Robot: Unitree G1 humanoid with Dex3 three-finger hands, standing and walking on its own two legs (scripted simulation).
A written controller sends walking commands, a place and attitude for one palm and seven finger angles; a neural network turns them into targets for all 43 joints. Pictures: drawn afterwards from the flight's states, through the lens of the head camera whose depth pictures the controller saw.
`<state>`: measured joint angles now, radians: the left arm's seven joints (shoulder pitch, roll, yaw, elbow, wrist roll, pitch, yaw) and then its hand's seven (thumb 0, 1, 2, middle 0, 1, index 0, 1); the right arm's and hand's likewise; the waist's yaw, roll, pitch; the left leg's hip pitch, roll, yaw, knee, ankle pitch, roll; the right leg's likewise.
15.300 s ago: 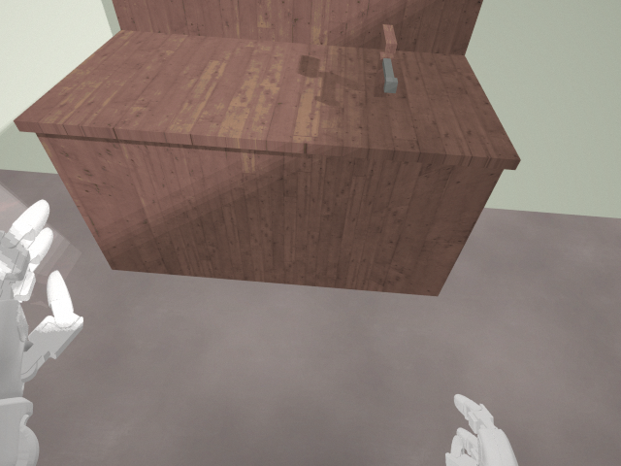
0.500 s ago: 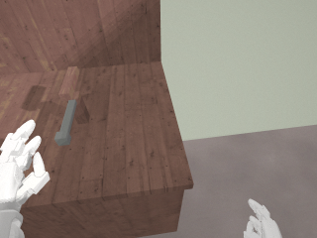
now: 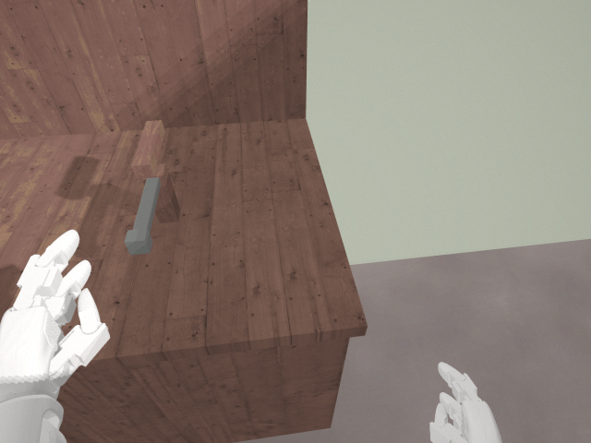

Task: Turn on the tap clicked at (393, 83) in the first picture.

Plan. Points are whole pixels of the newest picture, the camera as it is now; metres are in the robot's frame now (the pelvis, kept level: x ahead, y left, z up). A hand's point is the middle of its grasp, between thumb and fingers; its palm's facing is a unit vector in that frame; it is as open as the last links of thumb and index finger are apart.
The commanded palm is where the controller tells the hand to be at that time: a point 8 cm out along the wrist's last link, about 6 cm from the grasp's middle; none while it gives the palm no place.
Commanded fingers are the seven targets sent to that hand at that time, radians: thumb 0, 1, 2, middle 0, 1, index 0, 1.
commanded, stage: turn the palm inward beside the body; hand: left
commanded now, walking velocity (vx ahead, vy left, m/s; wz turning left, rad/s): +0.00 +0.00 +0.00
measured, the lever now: (138, 241) +0.35 +0.29 +0.09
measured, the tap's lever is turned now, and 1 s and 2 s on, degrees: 0 0 0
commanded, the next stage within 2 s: reach beside the lever's end, fingers flat in 0.70 s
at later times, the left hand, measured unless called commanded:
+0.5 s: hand (121, 340) +0.18 +0.21 +0.14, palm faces +0.44 -0.89 -0.15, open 7.4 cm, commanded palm +0.13 +0.25 +0.15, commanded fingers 0.00 0.90 0.90 -0.20 -0.30 -0.20 -0.30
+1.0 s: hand (122, 323) +0.20 +0.22 +0.13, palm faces +0.45 -0.88 -0.15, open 7.4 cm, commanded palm +0.16 +0.26 +0.15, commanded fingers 0.00 0.90 0.90 -0.20 -0.30 -0.20 -0.30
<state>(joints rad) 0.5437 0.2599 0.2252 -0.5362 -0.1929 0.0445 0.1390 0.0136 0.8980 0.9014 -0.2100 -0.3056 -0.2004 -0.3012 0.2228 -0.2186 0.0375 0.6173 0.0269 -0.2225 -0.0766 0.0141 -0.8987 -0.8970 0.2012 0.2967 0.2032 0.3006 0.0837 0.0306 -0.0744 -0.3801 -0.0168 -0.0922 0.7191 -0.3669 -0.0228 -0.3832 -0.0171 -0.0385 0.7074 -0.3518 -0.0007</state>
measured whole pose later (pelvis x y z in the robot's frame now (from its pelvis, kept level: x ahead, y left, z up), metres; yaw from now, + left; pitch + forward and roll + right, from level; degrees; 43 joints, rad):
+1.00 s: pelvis +0.02 -0.02 +0.00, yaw +1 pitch +3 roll +0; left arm 0.56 0.23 0.25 -0.49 -0.25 0.06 0.11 0.01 0.90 0.90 -0.21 -0.31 -0.20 -0.30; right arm 0.23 -0.24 0.02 0.63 0.04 -0.24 -0.09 0.01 -0.90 -0.90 0.20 0.30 0.20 0.30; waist 0.09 0.05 -0.09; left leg -0.36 0.00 -0.11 0.71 -0.39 -0.04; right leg -0.36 0.00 -0.06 0.70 -0.39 -0.02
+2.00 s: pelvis +0.00 -0.01 +0.00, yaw +0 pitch +3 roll +0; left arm 0.20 0.24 0.30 -0.09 -0.21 -0.03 0.14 0.01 0.90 0.90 -0.18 -0.23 -0.17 -0.22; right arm 0.18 -0.24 0.02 0.69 0.03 -0.18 -0.10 0.01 -0.90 -0.90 0.20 0.30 0.20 0.30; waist 0.05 0.04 -0.04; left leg -0.39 -0.01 -0.10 0.69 -0.35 -0.03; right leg -0.39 -0.01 -0.05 0.68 -0.34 -0.01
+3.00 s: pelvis +0.01 +0.01 +0.00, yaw -1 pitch +6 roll -1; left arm 0.05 0.29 0.42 0.23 -0.22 -0.18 0.03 0.01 0.90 0.90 -0.16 -0.15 -0.15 -0.15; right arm 0.23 -0.25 -0.01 0.71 0.03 -0.15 -0.09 0.01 -0.90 -0.90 0.20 0.30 0.20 0.30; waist 0.03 0.03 -0.06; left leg -0.46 -0.01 -0.07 0.73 -0.38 -0.01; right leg -0.45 -0.01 -0.02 0.68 -0.34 0.01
